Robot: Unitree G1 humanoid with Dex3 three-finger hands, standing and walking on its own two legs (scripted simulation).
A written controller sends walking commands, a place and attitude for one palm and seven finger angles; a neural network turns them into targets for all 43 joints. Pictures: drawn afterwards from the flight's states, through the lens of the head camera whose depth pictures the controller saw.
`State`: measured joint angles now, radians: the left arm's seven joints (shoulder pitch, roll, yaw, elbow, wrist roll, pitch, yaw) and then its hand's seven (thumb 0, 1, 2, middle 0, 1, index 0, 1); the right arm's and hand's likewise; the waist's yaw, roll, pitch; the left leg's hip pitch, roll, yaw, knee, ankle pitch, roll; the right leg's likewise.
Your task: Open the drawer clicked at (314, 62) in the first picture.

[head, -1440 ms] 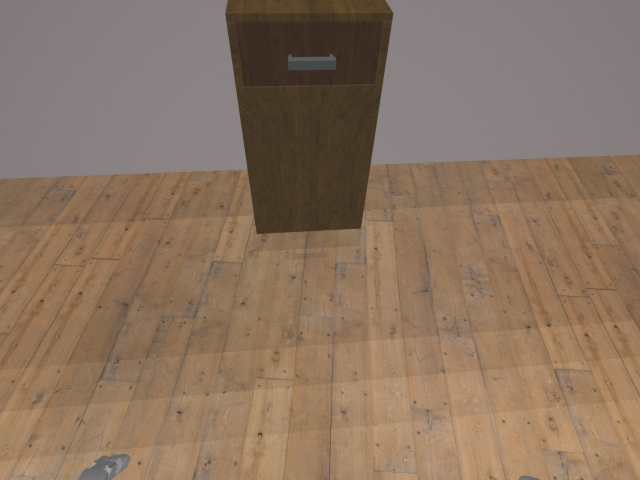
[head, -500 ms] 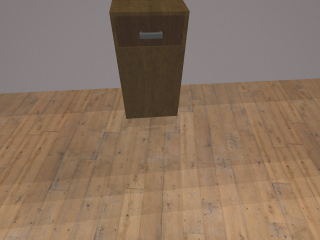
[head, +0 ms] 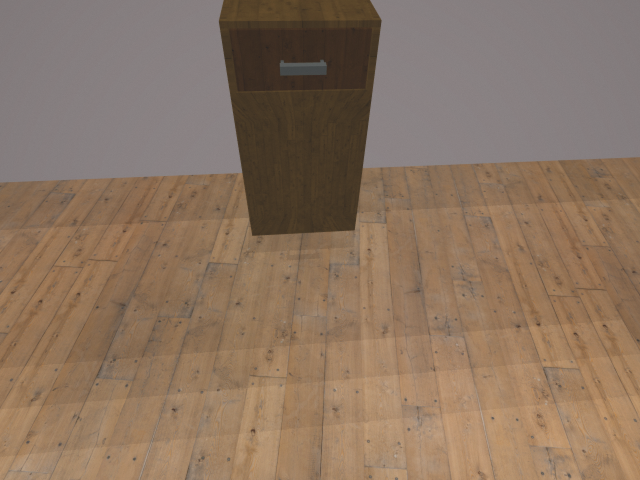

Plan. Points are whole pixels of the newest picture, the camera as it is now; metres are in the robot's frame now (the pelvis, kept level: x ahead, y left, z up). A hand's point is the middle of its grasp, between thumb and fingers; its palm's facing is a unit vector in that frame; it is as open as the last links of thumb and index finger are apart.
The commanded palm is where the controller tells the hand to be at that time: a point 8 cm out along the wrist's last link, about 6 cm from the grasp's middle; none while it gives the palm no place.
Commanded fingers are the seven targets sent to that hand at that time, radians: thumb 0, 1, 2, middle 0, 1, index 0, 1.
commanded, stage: walk to a spot facing it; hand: left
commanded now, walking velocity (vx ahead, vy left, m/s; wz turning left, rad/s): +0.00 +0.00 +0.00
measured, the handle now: (302, 65) +1.20 +0.13 -0.02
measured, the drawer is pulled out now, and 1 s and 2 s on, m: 0.00 0.00 0.00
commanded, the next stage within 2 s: turn to face it in 1.62 s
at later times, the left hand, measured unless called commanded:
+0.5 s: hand out of the picture +0.10 +0.16 -0.18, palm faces -0.12 -0.96 -0.23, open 7.4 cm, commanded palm none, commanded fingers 0.00 0.90 0.90 -0.20 -0.30 -0.20 -0.30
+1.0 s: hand (234, 407) +0.27 +0.16 -0.20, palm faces -0.24 -0.95 -0.18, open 7.4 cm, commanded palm none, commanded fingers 0.00 0.90 0.90 -0.20 -0.30 -0.20 -0.30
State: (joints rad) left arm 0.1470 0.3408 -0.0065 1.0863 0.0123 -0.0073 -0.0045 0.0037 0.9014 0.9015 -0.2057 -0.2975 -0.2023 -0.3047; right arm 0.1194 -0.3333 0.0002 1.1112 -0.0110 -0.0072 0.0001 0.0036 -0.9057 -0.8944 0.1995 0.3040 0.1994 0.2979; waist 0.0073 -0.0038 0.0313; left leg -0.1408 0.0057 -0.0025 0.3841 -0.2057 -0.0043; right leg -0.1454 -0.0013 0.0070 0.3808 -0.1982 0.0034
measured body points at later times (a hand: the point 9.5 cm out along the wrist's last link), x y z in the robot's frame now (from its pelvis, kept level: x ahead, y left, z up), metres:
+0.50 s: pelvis +0.06 -0.04 -0.03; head +0.07 -0.06 +0.42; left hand +0.11 +0.21 -0.17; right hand +0.02 -0.29 -0.19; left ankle +0.01 +0.12 -0.73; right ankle +0.06 -0.12 -0.75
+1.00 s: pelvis +0.27 -0.03 -0.03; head +0.29 -0.02 +0.42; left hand +0.29 +0.21 -0.19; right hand +0.34 -0.29 -0.14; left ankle +0.39 +0.03 -0.75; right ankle +0.07 -0.11 -0.72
